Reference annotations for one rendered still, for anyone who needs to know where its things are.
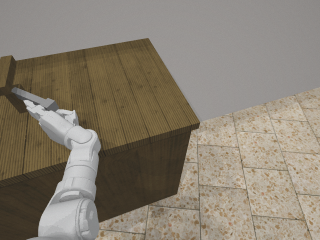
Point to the robot left upper arm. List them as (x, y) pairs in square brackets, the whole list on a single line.
[(69, 220)]

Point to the robot left forearm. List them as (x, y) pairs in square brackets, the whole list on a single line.
[(81, 169)]

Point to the robot left hand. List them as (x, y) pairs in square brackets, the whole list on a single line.
[(55, 124)]

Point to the counter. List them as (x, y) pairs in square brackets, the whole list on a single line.
[(123, 92)]

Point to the tap lever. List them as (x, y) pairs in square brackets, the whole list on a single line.
[(48, 104)]

